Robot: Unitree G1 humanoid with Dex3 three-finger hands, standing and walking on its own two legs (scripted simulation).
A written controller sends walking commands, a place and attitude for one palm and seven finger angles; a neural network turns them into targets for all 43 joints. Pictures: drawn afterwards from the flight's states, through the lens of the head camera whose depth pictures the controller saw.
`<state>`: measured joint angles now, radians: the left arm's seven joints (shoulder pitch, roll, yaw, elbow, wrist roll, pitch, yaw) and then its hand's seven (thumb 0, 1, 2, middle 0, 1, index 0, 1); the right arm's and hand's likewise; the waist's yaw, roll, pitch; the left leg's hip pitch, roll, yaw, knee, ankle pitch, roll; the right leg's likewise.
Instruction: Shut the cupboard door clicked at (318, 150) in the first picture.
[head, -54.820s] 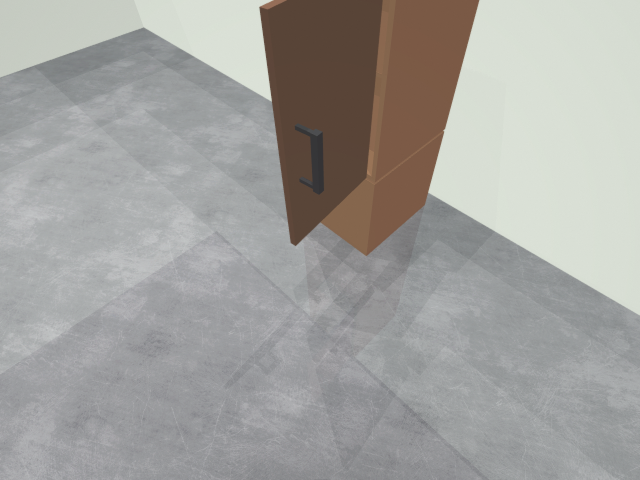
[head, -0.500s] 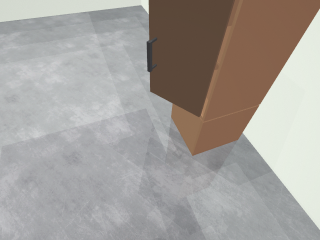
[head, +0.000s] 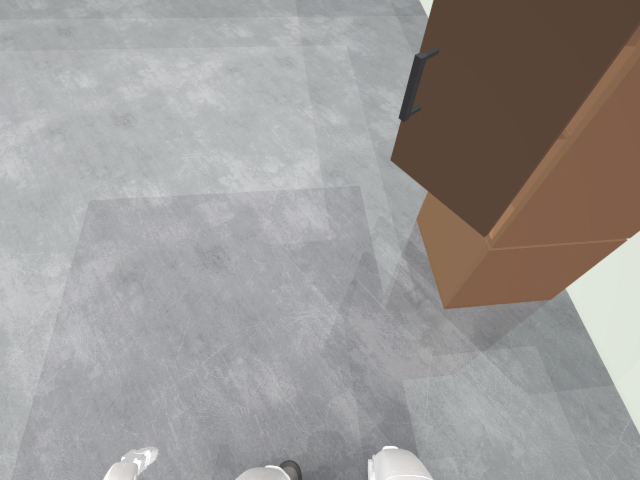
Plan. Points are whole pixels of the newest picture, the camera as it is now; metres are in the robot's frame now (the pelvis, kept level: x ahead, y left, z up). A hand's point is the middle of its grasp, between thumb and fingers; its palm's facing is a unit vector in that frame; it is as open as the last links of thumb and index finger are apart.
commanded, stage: walk to a spot facing it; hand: left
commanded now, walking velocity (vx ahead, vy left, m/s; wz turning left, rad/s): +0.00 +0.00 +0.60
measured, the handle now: (418, 86) +0.90 -0.20 -0.06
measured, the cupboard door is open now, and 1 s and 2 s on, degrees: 33 33 33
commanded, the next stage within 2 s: turn to face it in 1.80 s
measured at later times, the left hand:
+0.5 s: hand out of the picture +0.00 +0.13 -0.15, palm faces +0.34 -0.89 -0.31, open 7.4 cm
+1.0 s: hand out of the picture -0.04 +0.19 -0.16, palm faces +0.61 -0.76 -0.24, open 7.4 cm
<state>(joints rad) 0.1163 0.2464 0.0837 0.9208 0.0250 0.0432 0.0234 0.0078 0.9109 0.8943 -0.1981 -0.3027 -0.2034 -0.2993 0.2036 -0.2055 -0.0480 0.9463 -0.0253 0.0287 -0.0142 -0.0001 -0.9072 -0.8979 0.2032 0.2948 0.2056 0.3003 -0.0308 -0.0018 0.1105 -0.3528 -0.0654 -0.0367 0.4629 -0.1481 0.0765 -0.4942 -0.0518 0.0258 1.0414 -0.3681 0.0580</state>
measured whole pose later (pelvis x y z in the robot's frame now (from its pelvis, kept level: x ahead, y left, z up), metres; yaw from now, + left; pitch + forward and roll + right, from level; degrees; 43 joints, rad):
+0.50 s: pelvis +0.01 -0.08 +0.00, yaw +21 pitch +0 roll +3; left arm 0.23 0.17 0.05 0.90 0.02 0.02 0.04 0.01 0.91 0.89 -0.20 -0.30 -0.21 -0.30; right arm 0.19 -0.26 -0.09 0.93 -0.02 0.09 0.02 0.00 -0.91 -0.90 0.20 0.29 0.20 0.30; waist -0.04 0.03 0.11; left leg -0.49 0.00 -0.01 1.10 -0.41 -0.06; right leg -0.18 -0.08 -0.15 0.52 -0.34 -0.03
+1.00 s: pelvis +0.02 -0.03 +0.00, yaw +37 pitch +0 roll -1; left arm 0.20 0.25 0.08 0.90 0.03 0.03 -0.03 0.01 0.91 0.89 -0.20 -0.30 -0.20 -0.30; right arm 0.25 -0.21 -0.04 0.92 -0.03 0.00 0.00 0.00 -0.91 -0.90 0.20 0.29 0.21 0.30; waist -0.01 -0.01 0.06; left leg -0.19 -0.03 -0.04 0.46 -0.27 0.04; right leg -0.53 -0.11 -0.02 0.96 -0.32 0.07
